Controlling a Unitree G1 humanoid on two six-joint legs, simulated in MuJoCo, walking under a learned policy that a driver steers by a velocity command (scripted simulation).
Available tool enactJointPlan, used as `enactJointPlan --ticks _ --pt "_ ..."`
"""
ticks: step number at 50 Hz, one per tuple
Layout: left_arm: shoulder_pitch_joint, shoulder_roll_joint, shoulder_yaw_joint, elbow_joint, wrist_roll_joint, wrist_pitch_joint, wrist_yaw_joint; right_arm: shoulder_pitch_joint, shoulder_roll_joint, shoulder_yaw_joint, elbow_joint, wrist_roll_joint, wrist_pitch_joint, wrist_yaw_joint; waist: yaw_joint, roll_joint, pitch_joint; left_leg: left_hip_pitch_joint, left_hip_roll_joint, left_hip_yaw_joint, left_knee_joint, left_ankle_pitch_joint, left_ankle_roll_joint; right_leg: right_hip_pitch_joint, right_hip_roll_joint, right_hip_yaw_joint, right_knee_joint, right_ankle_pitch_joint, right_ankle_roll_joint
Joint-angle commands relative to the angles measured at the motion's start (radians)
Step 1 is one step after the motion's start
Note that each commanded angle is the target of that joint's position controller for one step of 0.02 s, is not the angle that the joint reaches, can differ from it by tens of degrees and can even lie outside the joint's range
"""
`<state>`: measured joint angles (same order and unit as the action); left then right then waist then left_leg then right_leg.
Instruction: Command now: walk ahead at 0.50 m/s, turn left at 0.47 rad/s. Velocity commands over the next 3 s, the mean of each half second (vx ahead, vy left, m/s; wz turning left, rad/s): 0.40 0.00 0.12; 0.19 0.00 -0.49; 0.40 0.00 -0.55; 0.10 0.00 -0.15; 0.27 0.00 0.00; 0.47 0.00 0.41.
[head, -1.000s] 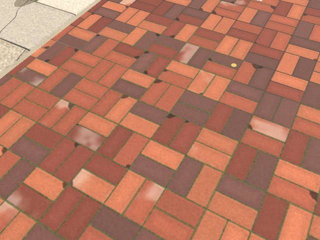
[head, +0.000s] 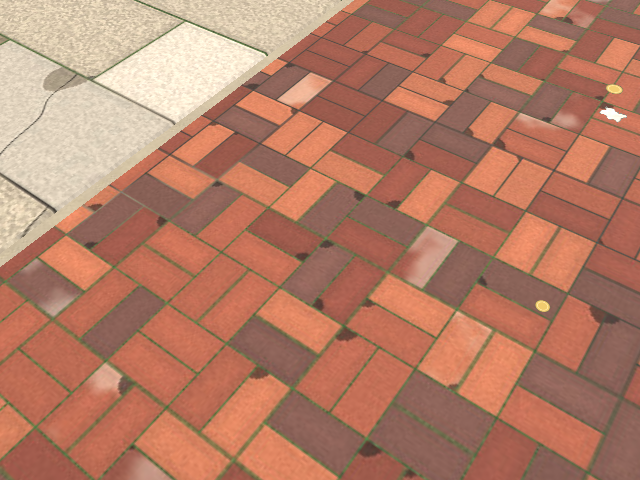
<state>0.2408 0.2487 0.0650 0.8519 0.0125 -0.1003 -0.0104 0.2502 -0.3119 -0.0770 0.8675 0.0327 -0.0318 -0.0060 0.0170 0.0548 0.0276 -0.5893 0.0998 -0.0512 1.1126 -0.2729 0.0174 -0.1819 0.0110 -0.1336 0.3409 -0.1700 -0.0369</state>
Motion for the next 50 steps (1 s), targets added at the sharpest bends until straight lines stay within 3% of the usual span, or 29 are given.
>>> enactJointPlan --ticks 1,5,9,12,13,14,15,16,17,18,19,20,21,23,26,31,35,38,39,40,41,42,43,44,45,46,48,50 --pt "-0.059 0.128 0.03 -0.046 0.006 -0.023 0.011 0.018 -0.025 -0.011 -0.067 -0.007 0.01 0.001 -0.031 -0.127 0.004 -0.095 0.056 -0.056 -0.057 0.128 -0.016 0.028 -0.282 0.145 -0.225 0.156 -0.149" --pt "-0.034 0.161 0.039 -0.027 0.001 -0.012 0.025 -0.095 -0.004 0.0 -0.106 -0.012 -0.001 0.027 0.004 -0.102 0.031 -0.072 0.037 0.005 -0.295 0.305 -0.013 0.063 -0.258 0.017 -0.233 0.203 -0.127" --pt "0.067 0.184 0.048 0.023 -0.023 0.009 0.023 -0.222 0.016 0.015 -0.162 -0.017 -0.004 0.045 0.054 -0.072 0.079 -0.076 0.012 0.045 -0.444 0.266 0.017 0.164 -0.298 -0.009 -0.215 0.228 -0.13" --pt "0.091 0.213 0.054 0.06 -0.047 0.032 0.015 -0.249 -0.012 0.011 -0.19 -0.02 -0.01 0.052 0.022 -0.099 0.083 -0.05 -0.025 0.08 -0.521 0.119 0.056 0.262 -0.333 0.024 -0.136 0.398 -0.133" --pt "0.071 0.224 0.054 0.065 -0.048 0.038 0.014 -0.207 -0.038 -0.001 -0.182 -0.026 -0.015 0.051 -0.018 -0.121 0.051 0.037 -0.055 0.102 -0.554 0.098 0.071 0.275 -0.322 0.028 -0.056 0.598 -0.118" --pt "0.044 0.226 0.051 0.071 -0.05 0.046 0.015 -0.078 -0.073 -0.021 -0.144 -0.034 -0.021 0.048 -0.098 -0.127 -0.029 0.224 -0.099 0.134 -0.619 0.177 0.091 0.256 -0.281 0.006 0.104 0.757 -0.087" --pt "0.059 0.2 0.039 0.074 -0.043 0.045 0.017 0.065 -0.138 -0.049 -0.095 -0.042 -0.024 0.036 -0.155 -0.111 -0.134 0.496 -0.085 0.11 -0.62 0.371 0.114 0.131 -0.22 -0.01 0.298 0.708 -0.038" --pt "0.116 0.103 0.006 0.039 -0.013 0.028 0.008 0.181 -0.252 -0.071 -0.075 -0.076 -0.022 0.017 -0.147 0.075 -0.318 0.923 0.197 -0.215 -0.551 0.685 0.24 -0.234 -0.089 -0.021 0.672 0.231 0.04" --pt "0.17 0.073 -0.008 0.073 -0.021 0.015 0.004 0.17 -0.222 -0.053 -0.084 -0.067 -0.015 0.011 -0.124 0.183 -0.498 1.009 0.381 -0.492 -0.649 0.908 0.361 -0.35 0.035 0.147 0.944 -0.509 0.083" --pt "0.101 0.172 0.025 0.073 -0.058 0.013 0.006 0.123 -0.164 -0.036 -0.1 -0.059 -0.015 0.014 -0.146 0.078 -0.442 0.904 0.33 -0.336 -0.652 0.962 0.317 -0.376 -0.017 0.263 0.993 -0.502 0.075" --pt "0.044 0.153 0.024 0.053 -0.073 0.016 0.011 0.052 -0.127 -0.026 -0.099 -0.051 -0.02 0.013 -0.111 0.077 -0.299 0.799 0.285 -0.193 -0.658 0.915 0.27 -0.45 -0.065 0.228 0.952 -0.469 0.063" --pt "0.03 0.126 0.023 0.062 -0.058 0.027 0.022 -0.012 -0.092 -0.017 -0.092 -0.043 -0.028 0.015 -0.074 0.031 -0.193 0.658 0.234 -0.114 -0.707 0.797 0.226 -0.45 -0.1 0.204 0.876 -0.397 0.066" --pt "0.042 0.126 0.032 0.074 -0.046 0.047 0.032 -0.061 -0.054 -0.01 -0.093 -0.041 -0.035 0.015 -0.04 0.05 -0.145 0.544 0.206 -0.053 -0.756 0.723 0.197 -0.391 -0.126 0.195 0.834 -0.333 0.068" --pt "0.094 0.091 0.032 0.085 -0.042 0.089 0.04 -0.126 -0.046 -0.011 -0.092 -0.063 -0.042 0.014 0.012 0.055 -0.123 0.386 0.192 0.025 -0.828 0.679 0.201 -0.274 -0.117 0.169 0.834 -0.242 0.078" --pt "0.051 0.083 0.036 0.035 -0.031 0.116 0.048 -0.176 -0.069 -0.017 -0.084 -0.065 -0.043 -0.007 0.034 0.056 -0.081 0.342 0.202 0.105 -0.882 0.606 0.216 -0.308 -0.127 0.165 0.718 -0.144 0.089" --pt "-0.051 0.087 0.033 -0.03 -0.023 0.122 0.018 -0.177 -0.101 -0.027 -0.057 -0.05 -0.01 -0.041 0.001 0.048 -0.084 0.409 0.209 0.183 -0.886 0.478 0.202 -0.276 -0.123 0.119 0.487 -0.001 0.075" --pt "-0.098 0.115 0.046 -0.08 -0.024 0.141 -0.006 -0.175 -0.127 -0.037 -0.044 -0.024 0.02 -0.04 -0.007 0.052 -0.063 0.484 0.254 0.175 -0.809 0.421 0.171 -0.278 -0.106 0.09 0.394 -0.095 0.04" --pt "-0.051 0.116 0.057 -0.081 -0.027 0.148 -0.011 -0.177 -0.132 -0.044 -0.036 -0.002 0.034 -0.037 0.027 0.023 -0.084 0.475 0.242 0.197 -0.686 0.271 0.103 -0.147 -0.054 0.037 0.233 -0.056 -0.021" --pt "0.023 0.154 0.079 -0.056 -0.028 0.146 0.0 -0.137 -0.098 -0.039 -0.021 -0.009 0.035 -0.031 0.045 -0.049 -0.112 0.417 0.183 0.233 -0.545 0.134 0.057 -0.02 -0.031 0.07 0.16 -0.026 -0.065" --pt "0.11 0.269 0.113 -0.043 -0.036 0.138 0.019 -0.17 -0.037 -0.021 -0.051 -0.043 0.031 -0.023 0.057 -0.293 -0.106 0.2 0.062 0.316 -0.21 -0.11 -0.018 0.112 -0.211 0.366 0.059 0.104 -0.163" --pt "0.136 0.329 0.113 -0.058 -0.024 0.11 0.011 -0.237 -0.009 -0.013 -0.122 -0.045 0.014 -0.018 0.047 -0.389 -0.13 -0.163 -0.13 0.164 0.028 -0.441 -0.062 0.267 -0.356 0.824 -0.061 -0.163 -0.362" --pt "0.139 0.265 0.093 -0.063 -0.016 0.076 -0.004 -0.285 -0.057 -0.023 -0.121 -0.018 -0.007 -0.005 0.076 -0.24 -0.133 -0.25 -0.094 0.01 0.113 -0.399 -0.038 0.276 -0.373 0.839 -0.118 -0.285 -0.357" --pt "0.098 0.219 0.078 -0.074 -0.021 0.053 -0.002 -0.298 -0.079 -0.029 -0.122 0.003 -0.027 0.006 0.053 -0.215 -0.097 -0.272 -0.057 -0.018 0.086 -0.288 -0.004 0.243 -0.342 0.759 -0.124 -0.351 -0.303" --pt "0.047 0.19 0.069 -0.086 -0.033 0.045 0.004 -0.283 -0.093 -0.037 -0.098 -0.006 -0.039 0.004 0.026 -0.146 -0.067 -0.242 -0.028 -0.021 0.035 -0.195 0.006 0.19 -0.303 0.676 -0.122 -0.346 -0.252" --pt "0.012 0.169 0.06 -0.092 -0.041 0.044 0.013 -0.283 -0.108 -0.044 -0.087 -0.026 -0.047 -0.001 0.011 -0.146 -0.052 -0.206 -0.014 -0.021 -0.047 -0.11 0.003 0.149 -0.275 0.614 -0.132 -0.296 -0.222" --pt "0.004 0.156 0.054 -0.098 -0.035 0.045 0.023 -0.284 -0.101 -0.045 -0.079 -0.033 -0.052 -0.001 0.002 -0.155 -0.055 -0.151 -0.011 -0.021 -0.104 -0.044 -0.003 0.12 -0.245 0.571 -0.147 -0.252 -0.206" --pt "0.028 0.172 0.057 -0.098 -0.025 0.038 0.036 -0.297 -0.073 -0.042 -0.071 -0.034 -0.059 0.001 0.005 -0.134 -0.062 -0.103 -0.038 -0.004 -0.214 0.057 -0.023 0.116 -0.21 0.507 -0.151 -0.109 -0.198" --pt "0.052 0.19 0.063 -0.095 -0.028 0.034 0.043 -0.323 -0.043 -0.032 -0.073 -0.033 -0.062 0.003 0.014 -0.122 -0.056 -0.067 -0.06 -0.001 -0.347 0.128 -0.043 0.103 -0.188 0.46 -0.143 -0.031 -0.191"
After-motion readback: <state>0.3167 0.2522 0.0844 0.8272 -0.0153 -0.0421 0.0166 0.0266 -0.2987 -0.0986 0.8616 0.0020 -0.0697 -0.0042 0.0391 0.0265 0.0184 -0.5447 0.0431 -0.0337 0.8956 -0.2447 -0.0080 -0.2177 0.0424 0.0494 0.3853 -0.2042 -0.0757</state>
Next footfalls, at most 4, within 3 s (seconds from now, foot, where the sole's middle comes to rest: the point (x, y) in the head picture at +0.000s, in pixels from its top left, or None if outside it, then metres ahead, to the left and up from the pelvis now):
0.30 left None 0.32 0.18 -0.78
0.78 right None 0.38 -0.06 -0.78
1.26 left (309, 399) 0.67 0.09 -0.78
1.68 right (449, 374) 0.73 -0.22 -0.78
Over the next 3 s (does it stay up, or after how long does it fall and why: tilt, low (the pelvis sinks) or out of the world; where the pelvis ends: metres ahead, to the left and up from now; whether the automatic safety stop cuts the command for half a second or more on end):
stays up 1.09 -0.25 0.00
